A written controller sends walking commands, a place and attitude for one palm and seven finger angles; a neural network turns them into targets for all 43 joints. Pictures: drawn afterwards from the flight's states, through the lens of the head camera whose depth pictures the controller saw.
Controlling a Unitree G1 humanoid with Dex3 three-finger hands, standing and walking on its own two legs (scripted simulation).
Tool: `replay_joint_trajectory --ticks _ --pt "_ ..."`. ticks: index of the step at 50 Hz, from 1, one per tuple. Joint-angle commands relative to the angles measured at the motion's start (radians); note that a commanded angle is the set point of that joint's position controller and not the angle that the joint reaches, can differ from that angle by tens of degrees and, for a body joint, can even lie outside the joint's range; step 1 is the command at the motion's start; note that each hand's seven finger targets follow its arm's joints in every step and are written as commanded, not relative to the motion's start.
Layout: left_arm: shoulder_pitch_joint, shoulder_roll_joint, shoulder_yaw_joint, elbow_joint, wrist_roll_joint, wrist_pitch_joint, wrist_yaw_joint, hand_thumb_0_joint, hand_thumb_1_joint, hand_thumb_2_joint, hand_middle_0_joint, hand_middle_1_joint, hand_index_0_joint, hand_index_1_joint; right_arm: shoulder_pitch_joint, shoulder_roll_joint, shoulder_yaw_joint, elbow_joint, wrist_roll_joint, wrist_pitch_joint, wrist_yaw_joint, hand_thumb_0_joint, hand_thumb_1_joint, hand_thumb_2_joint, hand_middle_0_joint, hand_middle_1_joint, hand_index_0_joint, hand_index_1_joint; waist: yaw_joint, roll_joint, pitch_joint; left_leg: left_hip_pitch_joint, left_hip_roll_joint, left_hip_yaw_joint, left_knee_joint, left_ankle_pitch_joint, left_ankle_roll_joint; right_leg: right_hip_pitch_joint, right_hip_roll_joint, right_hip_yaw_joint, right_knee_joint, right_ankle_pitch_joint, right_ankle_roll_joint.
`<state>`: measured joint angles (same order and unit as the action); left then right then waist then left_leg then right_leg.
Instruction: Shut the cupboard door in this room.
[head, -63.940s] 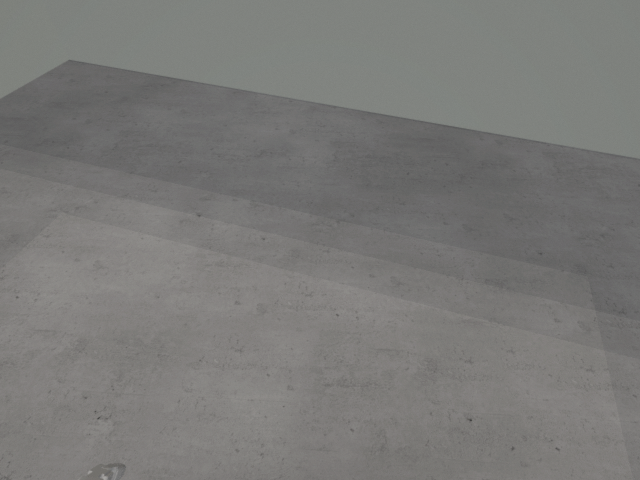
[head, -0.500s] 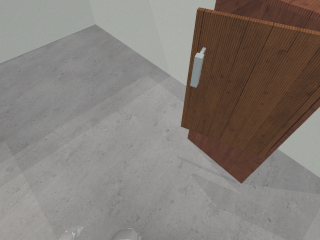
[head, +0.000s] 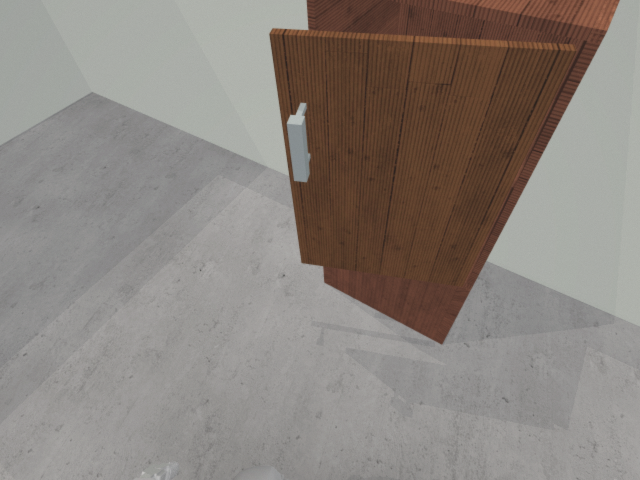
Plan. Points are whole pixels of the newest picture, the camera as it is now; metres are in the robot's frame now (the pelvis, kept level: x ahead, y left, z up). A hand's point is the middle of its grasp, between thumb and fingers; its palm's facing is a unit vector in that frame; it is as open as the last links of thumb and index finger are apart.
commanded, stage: turn to face it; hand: left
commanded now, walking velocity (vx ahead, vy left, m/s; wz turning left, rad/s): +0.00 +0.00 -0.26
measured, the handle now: (302, 142) +0.63 +0.06 +0.04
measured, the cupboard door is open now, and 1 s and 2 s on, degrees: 21 21 21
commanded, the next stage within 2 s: take the last steps up to it in 0.06 s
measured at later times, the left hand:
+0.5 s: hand out of the picture +0.13 +0.17 -0.16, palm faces -0.13 -0.97 -0.19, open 7.4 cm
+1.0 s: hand out of the picture +0.14 +0.13 -0.17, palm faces -0.09 -0.98 -0.17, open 7.4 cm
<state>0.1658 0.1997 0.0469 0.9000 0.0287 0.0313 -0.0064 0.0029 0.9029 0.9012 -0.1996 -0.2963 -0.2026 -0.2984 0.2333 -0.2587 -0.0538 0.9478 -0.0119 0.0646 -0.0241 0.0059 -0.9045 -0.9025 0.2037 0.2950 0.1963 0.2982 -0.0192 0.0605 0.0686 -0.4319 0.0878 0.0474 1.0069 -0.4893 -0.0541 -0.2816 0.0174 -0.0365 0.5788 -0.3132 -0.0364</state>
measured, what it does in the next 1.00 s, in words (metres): walks ahead: left foot, then right foot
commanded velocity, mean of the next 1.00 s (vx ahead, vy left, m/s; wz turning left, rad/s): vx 0.02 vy -0.02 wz -0.08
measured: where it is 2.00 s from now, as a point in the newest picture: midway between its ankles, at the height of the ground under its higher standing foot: outside the picture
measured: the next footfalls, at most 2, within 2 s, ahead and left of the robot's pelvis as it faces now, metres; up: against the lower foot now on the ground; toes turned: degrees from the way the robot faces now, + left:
left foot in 0.22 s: +0.06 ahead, +0.13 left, +0.00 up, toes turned +0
right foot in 0.52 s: +0.07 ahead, -0.14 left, +0.00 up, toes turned -10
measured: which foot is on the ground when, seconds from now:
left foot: up 0.00-0.20, down 0.22-0.52, up 0.54-0.78, down 0.80-1.00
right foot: down 0.00-0.22, up 0.24-0.50, down 0.52-1.00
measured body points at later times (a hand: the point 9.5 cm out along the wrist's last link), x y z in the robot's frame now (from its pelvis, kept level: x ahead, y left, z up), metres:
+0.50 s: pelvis +0.04 -0.02 +0.01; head +0.06 -0.02 +0.46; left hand +0.14 +0.22 -0.14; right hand +0.00 -0.26 -0.15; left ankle +0.02 +0.13 -0.73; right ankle +0.02 -0.13 -0.72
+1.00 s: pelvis +0.12 -0.04 +0.01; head +0.15 -0.03 +0.46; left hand +0.15 +0.18 -0.16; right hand +0.16 -0.27 -0.14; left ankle +0.15 +0.06 -0.73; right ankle +0.03 -0.13 -0.73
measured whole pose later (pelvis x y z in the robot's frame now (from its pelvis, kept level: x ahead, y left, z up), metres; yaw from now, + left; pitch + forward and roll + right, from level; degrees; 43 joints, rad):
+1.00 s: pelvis +0.12 -0.04 +0.01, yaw -8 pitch +1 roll +0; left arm 0.26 0.15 0.02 1.07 0.02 0.03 0.03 0.00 0.91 0.90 -0.20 -0.30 -0.20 -0.30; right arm 0.15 -0.14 -0.02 1.02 0.00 0.01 -0.05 0.00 -0.92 -0.90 0.20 0.30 0.20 0.30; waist 0.02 -0.03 0.05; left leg -0.28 0.03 0.12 0.50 -0.24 0.02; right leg -0.14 0.00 -0.04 0.50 -0.35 -0.01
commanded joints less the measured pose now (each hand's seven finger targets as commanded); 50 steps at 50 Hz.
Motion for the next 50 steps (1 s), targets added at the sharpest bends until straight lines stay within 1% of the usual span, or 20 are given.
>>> replay_joint_trajectory --ticks 1,5,8,9,11,12,14,17,21,23,24,25,26,27,32,36,38,40,43,50 --pt "0.014 0.188 0.049 -0.055 -0.001 -0.018 0.027 0.0 0.9 0.9 -0.2 -0.3 -0.2 -0.3 -0.005 -0.042 -0.005 -0.072 -0.002 -0.034 0.002 0.0 -0.9 -0.9 0.2 0.3 0.2 0.3 0.011 -0.202 -0.106 -0.065 -0.008 -0.027 0.018 0.052 -0.011 0.109 -0.259 0.234 -0.219 0.477 -0.161" --pt "0.041 0.202 0.059 -0.031 0.001 -0.013 0.026 0.0 0.9 0.9 -0.2 -0.3 -0.2 -0.3 -0.004 -0.014 0.001 -0.067 0.002 -0.039 0.0 0.0 -0.9 -0.9 0.2 0.3 0.2 0.3 0.028 -0.189 -0.103 0.028 -0.044 0.005 -0.234 0.081 -0.004 0.108 -0.245 0.272 -0.201 0.448 -0.16" --pt "0.015 0.181 0.055 -0.016 -0.007 -0.008 0.025 0.0 0.9 0.9 -0.2 -0.3 -0.2 -0.3 0.073 -0.011 0.003 -0.035 0.002 -0.049 -0.005 0.0 -0.9 -0.9 0.2 0.3 0.2 0.3 -0.016 -0.191 -0.098 0.206 -0.053 0.003 -0.506 0.26 0.009 0.023 -0.2 0.263 -0.151 0.325 -0.096" --pt "0.026 0.148 0.048 -0.019 -0.014 -0.006 0.022 0.0 0.9 0.9 -0.2 -0.3 -0.2 -0.3 0.104 -0.044 0.004 -0.024 -0.003 -0.063 -0.008 0.0 -0.9 -0.9 0.2 0.3 0.2 0.3 -0.019 -0.107 -0.119 0.31 -0.002 -0.045 -0.615 0.32 0.027 -0.041 -0.144 0.23 -0.097 0.228 -0.051" --pt "0.064 0.08 0.033 -0.035 -0.019 -0.001 0.008 0.0 0.9 0.9 -0.2 -0.3 -0.2 -0.3 0.122 -0.176 -0.016 -0.036 -0.024 -0.067 -0.017 0.0 -0.9 -0.9 0.2 0.3 0.2 0.3 -0.023 0.188 -0.108 0.306 0.32 -0.401 -0.749 0.228 0.2 -0.17 0.017 0.044 0.168 -0.209 0.032" --pt "0.008 0.1 0.037 -0.044 -0.005 0.005 0.001 0.0 0.9 0.9 -0.2 -0.3 -0.2 -0.3 0.129 -0.171 -0.018 -0.03 -0.029 -0.07 -0.023 0.0 -0.9 -0.9 0.2 0.3 0.2 0.3 -0.043 0.141 -0.063 0.282 0.335 -0.452 -0.798 0.188 0.231 -0.235 0.013 0.061 0.338 -0.248 0.037" --pt "-0.011 0.106 0.044 -0.036 0.002 0.003 -0.011 0.0 0.9 0.9 -0.2 -0.3 -0.2 -0.3 0.105 -0.137 -0.006 -0.028 -0.03 -0.077 -0.024 0.0 -0.9 -0.9 0.2 0.3 0.2 0.3 -0.021 0.12 -0.034 0.269 0.296 -0.361 -0.783 0.255 0.224 -0.288 -0.029 0.085 0.484 -0.191 0.037" --pt "-0.005 0.071 0.034 -0.017 -0.004 -0.004 -0.026 0.0 0.9 0.9 -0.2 -0.3 -0.2 -0.3 0.083 -0.108 0.003 -0.021 -0.029 -0.085 -0.022 0.0 -0.9 -0.9 0.2 0.3 0.2 0.3 -0.008 0.123 -0.045 0.3 0.216 -0.176 -0.752 0.362 0.187 -0.234 -0.039 0.032 0.356 -0.136 0.048" --pt "0.014 0.046 0.024 -0.001 -0.006 -0.012 -0.032 0.0 0.9 0.9 -0.2 -0.3 -0.2 -0.3 0.093 -0.127 -0.013 0.008 -0.026 -0.076 -0.015 0.0 -0.9 -0.9 0.2 0.3 0.2 0.3 -0.011 0.127 -0.057 0.244 0.207 -0.125 -0.708 0.26 0.182 -0.049 -0.009 -0.045 0.092 -0.099 0.041" --pt "0.088 0.06 0.03 0.032 -0.004 -0.018 -0.032 0.0 0.9 0.9 -0.2 -0.3 -0.2 -0.3 0.078 -0.115 -0.015 0.019 -0.018 -0.071 -0.01 0.0 -0.9 -0.9 0.2 0.3 0.2 0.3 0.027 0.071 -0.042 0.138 0.159 -0.081 -0.632 0.162 0.139 0.116 0.013 -0.066 -0.094 0.037 0.034" --pt "0.143 0.091 0.038 0.052 -0.002 -0.027 -0.027 0.0 0.9 0.9 -0.2 -0.3 -0.2 -0.3 0.075 -0.094 -0.012 0.017 -0.012 -0.073 -0.006 0.0 -0.9 -0.9 0.2 0.3 0.2 0.3 0.051 0.0 -0.052 0.068 0.104 -0.026 -0.541 0.115 0.1 0.226 -0.027 0.0 -0.192 0.045 0.018" --pt "0.205 0.166 0.052 0.073 0.002 -0.04 -0.014 0.0 0.9 0.9 -0.2 -0.3 -0.2 -0.3 0.062 -0.037 0.001 -0.004 -0.003 -0.076 0.0 0.0 -0.9 -0.9 0.2 0.3 0.2 0.3 0.076 -0.203 -0.062 -0.105 -0.001 0.077 -0.356 -0.012 0.047 0.349 -0.209 0.251 -0.291 -0.064 -0.055" --pt "0.251 0.238 0.064 0.086 -0.003 -0.039 -0.006 0.0 0.9 0.9 -0.2 -0.3 -0.2 -0.3 0.003 -0.014 0.007 -0.045 -0.006 -0.075 0.007 0.0 -0.9 -0.9 0.2 0.3 0.2 0.3 0.113 -0.313 -0.045 -0.198 -0.046 0.082 -0.155 -0.157 0.031 0.321 -0.374 0.451 -0.397 -0.151 -0.158" --pt "0.24 0.21 0.058 0.09 -0.005 -0.046 0.004 0.0 0.9 0.9 -0.2 -0.3 -0.2 -0.3 -0.024 -0.036 0.0 -0.042 -0.009 -0.071 0.004 0.0 -0.9 -0.9 0.2 0.3 0.2 0.3 0.106 -0.285 -0.022 -0.203 -0.021 -0.003 -0.029 -0.105 0.038 0.242 -0.378 0.496 -0.418 -0.186 -0.209" --pt "0.106 0.11 0.029 0.078 -0.002 -0.061 0.018 0.0 0.9 0.9 -0.2 -0.3 -0.2 -0.3 0.054 0.023 0.009 0.014 -0.013 -0.07 0.018 0.0 -0.9 -0.9 0.2 0.3 0.2 0.3 0.006 -0.179 0.007 -0.069 0.003 0.014 -0.09 0.075 0.028 0.103 -0.266 0.179 -0.345 0.206 -0.171" --pt "0.124 0.1 0.024 0.11 -0.009 -0.061 0.02 0.0 0.9 0.9 -0.2 -0.3 -0.2 -0.3 0.074 0.055 0.027 0.033 -0.009 -0.082 0.013 0.0 -0.9 -0.9 0.2 0.3 0.2 0.3 0.004 -0.167 -0.026 0.081 -0.034 0.049 -0.38 0.208 0.026 0.125 -0.219 0.121 -0.269 0.346 -0.133" --pt "0.123 0.066 0.008 0.129 -0.017 -0.059 0.027 0.0 0.9 0.9 -0.2 -0.3 -0.2 -0.3 0.115 0.043 0.033 0.067 -0.005 -0.096 0.006 0.0 -0.9 -0.9 0.2 0.3 0.2 0.3 -0.013 -0.098 -0.063 0.276 -0.019 0.004 -0.574 0.515 0.036 0.068 -0.164 0.077 -0.156 0.436 -0.059" --pt "0.197 0.025 -0.005 0.139 -0.022 -0.046 0.044 0.0 0.9 0.9 -0.2 -0.3 -0.2 -0.3 0.139 -0.045 0.025 0.085 -0.005 -0.101 -0.012 0.0 -0.9 -0.9 0.2 0.3 0.2 0.3 0.011 0.059 -0.138 0.364 0.154 -0.131 -0.534 0.937 0.124 0.071 -0.093 0.044 -0.126 0.179 0.016" --pt "0.193 0.043 -0.009 0.156 -0.02 -0.018 0.048 0.0 0.9 0.9 -0.2 -0.3 -0.2 -0.3 0.062 -0.049 0.025 0.087 0.012 -0.079 -0.035 0.0 -0.9 -0.9 0.2 0.3 0.2 0.3 0.022 0.151 -0.065 0.316 0.164 -0.131 -0.577 1.073 0.159 0.094 -0.078 0.013 -0.111 0.143 0.04" --pt "0.177 0.073 0.009 0.109 -0.007 -0.011 0.051 0.0 0.9 0.9 -0.2 -0.3 -0.2 -0.3 0.024 -0.071 -0.019 0.046 0.004 -0.045 -0.036 0.0 -0.9 -0.9 0.2 0.3 0.2 0.3 0.009 -0.02 -0.161 0.375 0.14 -0.089 -0.507 0.952 0.143 0.067 -0.097 0.047 -0.066 0.363 0.021"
